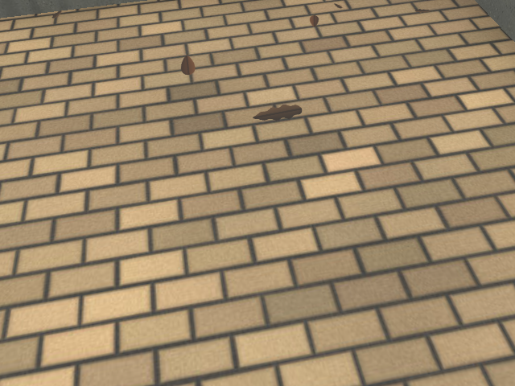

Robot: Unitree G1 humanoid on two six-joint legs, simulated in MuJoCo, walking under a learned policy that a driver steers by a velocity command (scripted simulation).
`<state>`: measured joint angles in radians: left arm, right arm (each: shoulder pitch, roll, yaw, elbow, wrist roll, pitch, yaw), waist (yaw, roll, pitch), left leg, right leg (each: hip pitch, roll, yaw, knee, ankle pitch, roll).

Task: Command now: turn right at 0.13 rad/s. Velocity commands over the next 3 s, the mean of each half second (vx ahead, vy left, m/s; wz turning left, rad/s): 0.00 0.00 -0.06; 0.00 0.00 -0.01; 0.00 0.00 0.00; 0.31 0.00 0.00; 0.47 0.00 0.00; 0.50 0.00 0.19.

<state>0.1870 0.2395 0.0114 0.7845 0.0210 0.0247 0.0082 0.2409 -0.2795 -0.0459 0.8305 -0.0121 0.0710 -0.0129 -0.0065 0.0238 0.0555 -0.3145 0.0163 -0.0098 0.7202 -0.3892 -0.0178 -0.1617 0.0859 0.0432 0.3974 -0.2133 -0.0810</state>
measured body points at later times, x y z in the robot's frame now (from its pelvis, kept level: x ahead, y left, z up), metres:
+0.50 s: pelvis +0.00 +0.03 +0.00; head +0.00 +0.03 +0.45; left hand +0.02 +0.29 -0.15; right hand +0.05 -0.22 -0.14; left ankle -0.01 +0.13 -0.74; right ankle +0.00 -0.07 -0.74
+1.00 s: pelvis +0.00 +0.04 +0.00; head +0.01 +0.05 +0.45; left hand -0.01 +0.27 -0.16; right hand +0.00 -0.19 -0.15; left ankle -0.01 +0.13 -0.74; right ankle +0.00 -0.08 -0.74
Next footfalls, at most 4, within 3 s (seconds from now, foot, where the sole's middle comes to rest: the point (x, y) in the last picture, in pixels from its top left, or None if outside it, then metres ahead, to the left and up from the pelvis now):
0.08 left None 0.03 0.13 -0.78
1.82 right None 0.13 -0.08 -0.78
2.30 left None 0.48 0.06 -0.78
2.84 right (310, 279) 0.80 -0.10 -0.78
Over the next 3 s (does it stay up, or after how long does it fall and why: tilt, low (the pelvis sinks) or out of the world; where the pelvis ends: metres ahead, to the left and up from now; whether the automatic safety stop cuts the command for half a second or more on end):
stays up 0.71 -0.03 -0.01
